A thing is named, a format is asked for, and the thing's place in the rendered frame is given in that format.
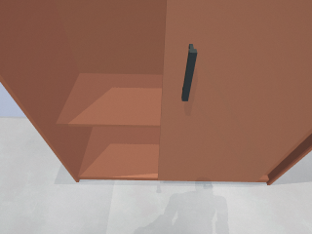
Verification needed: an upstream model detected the handle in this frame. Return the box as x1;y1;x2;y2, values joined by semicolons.
181;44;198;101

